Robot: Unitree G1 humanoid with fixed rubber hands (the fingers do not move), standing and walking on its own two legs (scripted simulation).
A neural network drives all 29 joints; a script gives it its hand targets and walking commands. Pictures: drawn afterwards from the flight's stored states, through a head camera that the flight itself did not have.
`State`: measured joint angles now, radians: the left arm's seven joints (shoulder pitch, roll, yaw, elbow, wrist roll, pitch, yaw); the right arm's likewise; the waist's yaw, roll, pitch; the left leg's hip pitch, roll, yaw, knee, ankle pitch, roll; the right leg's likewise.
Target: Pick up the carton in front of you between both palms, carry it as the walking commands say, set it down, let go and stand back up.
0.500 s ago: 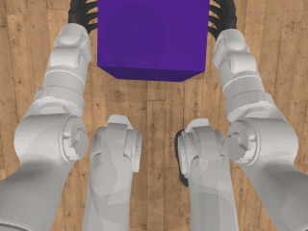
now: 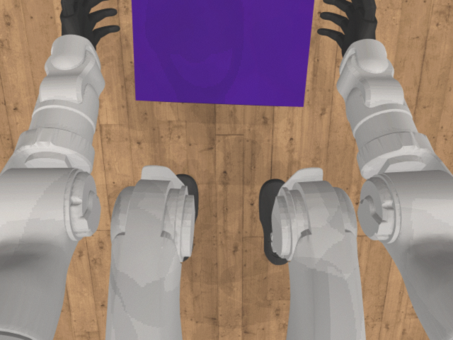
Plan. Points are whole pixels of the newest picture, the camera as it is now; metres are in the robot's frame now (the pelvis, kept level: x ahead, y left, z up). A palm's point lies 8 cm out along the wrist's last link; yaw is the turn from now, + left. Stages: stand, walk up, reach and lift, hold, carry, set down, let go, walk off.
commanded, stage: set down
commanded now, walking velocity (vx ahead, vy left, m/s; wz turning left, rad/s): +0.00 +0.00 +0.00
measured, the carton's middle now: (221, 39) +0.51 +0.03 -0.24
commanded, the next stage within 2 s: let go in 1.10 s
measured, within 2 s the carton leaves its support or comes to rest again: neither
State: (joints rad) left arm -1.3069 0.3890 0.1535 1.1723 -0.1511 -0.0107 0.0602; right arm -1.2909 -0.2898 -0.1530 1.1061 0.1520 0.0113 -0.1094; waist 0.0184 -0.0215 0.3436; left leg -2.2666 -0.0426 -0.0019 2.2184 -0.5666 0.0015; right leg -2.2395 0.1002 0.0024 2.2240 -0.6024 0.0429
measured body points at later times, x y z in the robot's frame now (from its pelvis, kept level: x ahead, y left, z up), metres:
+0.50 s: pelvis +0.01 +0.00 +0.09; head +0.33 +0.02 +0.40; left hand +0.52 +0.23 -0.04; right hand +0.53 -0.16 -0.04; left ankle +0.11 +0.11 -0.33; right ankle +0.11 -0.12 -0.33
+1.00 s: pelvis +0.03 +0.00 +0.22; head +0.33 +0.02 +0.56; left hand +0.52 +0.24 +0.11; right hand +0.53 -0.16 +0.11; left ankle +0.11 +0.11 -0.33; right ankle +0.11 -0.12 -0.33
